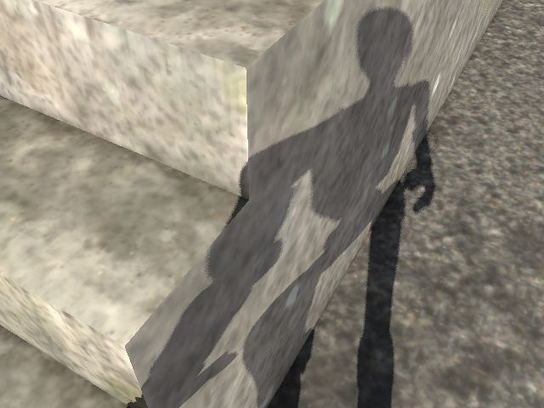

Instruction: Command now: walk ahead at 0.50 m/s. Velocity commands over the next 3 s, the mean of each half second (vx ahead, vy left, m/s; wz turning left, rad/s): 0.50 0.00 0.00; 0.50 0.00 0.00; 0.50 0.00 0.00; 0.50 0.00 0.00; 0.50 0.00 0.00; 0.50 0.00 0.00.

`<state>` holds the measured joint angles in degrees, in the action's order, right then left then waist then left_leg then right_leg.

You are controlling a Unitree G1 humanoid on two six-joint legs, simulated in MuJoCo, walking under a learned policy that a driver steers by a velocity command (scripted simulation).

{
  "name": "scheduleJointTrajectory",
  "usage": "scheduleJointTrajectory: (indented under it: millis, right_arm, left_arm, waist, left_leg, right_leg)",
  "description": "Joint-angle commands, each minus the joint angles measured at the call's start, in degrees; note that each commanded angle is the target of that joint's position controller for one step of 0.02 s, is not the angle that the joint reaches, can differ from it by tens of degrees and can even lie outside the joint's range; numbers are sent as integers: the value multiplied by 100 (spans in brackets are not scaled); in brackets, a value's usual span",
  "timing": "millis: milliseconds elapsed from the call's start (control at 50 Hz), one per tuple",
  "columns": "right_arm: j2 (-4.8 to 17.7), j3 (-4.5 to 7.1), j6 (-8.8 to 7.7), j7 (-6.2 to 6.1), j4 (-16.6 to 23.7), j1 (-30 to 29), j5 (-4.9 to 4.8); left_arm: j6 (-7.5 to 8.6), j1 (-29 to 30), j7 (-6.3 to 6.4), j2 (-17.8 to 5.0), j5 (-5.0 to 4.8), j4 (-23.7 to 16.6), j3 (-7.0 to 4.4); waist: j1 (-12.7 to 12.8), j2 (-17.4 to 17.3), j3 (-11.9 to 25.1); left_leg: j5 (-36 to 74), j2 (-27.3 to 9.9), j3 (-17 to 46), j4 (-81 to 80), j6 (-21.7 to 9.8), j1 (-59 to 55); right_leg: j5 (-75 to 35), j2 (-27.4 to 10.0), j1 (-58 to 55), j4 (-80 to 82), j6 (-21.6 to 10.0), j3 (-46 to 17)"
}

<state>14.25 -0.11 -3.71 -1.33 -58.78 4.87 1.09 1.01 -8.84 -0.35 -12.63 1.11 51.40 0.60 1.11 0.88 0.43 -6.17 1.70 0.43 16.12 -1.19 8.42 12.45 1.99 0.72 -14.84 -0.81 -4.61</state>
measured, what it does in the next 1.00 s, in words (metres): stands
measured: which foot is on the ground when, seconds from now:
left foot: down 0.00-1.00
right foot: down 0.00-1.00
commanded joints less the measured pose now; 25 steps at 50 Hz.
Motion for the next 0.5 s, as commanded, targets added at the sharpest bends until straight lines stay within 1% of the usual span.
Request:
scheduleJointTrajectory:
  millis: [20,240,500]
  right_arm:
    - [705,117,-68,-22,270,-332,-4]
    - [731,92,-55,-18,184,-253,-5]
    - [770,74,-48,-10,135,-144,-6]
  left_arm:
    - [92,289,21,-560,-5,-260,-86]
    - [104,227,35,-618,-8,-19,-19]
    - [108,201,45,-689,-10,112,26]
  waist:
    - [-12,-26,114]
    - [1,-24,138]
    - [3,-19,162]
  left_leg:
    - [189,-550,607,-217,94,-444]
    - [215,-525,607,-236,83,-401]
    - [319,-512,625,-244,64,-391]
  right_leg:
    - [-821,-487,625,274,155,-373]
    - [-870,-490,610,286,144,-346]
    - [-1034,-505,548,273,147,-322]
